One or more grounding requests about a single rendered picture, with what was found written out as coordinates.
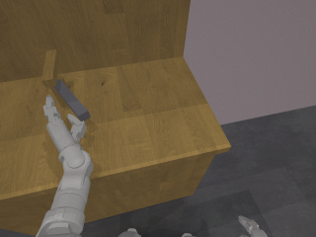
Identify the robot left forearm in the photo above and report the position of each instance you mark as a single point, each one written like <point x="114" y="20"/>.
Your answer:
<point x="66" y="214"/>

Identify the left robot shin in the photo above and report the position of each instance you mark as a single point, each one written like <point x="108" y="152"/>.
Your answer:
<point x="132" y="230"/>

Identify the robot right hand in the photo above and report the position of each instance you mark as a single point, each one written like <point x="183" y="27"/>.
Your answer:
<point x="252" y="227"/>

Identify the robot left hand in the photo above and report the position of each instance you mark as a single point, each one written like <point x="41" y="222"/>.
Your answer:
<point x="57" y="129"/>

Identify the tap lever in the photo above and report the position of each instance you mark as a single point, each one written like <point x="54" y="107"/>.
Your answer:
<point x="79" y="110"/>

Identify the counter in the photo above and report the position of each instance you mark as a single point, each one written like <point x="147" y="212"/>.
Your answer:
<point x="151" y="135"/>

